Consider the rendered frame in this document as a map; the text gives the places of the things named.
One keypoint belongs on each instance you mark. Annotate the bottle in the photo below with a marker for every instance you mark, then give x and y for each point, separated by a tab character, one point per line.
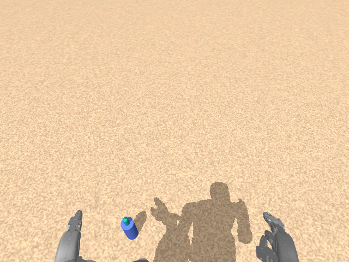
129	228

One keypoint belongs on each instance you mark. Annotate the right robot hand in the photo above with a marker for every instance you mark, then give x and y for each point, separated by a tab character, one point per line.
283	248

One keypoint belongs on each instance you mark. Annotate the left robot hand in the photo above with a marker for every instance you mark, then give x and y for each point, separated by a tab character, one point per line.
69	245

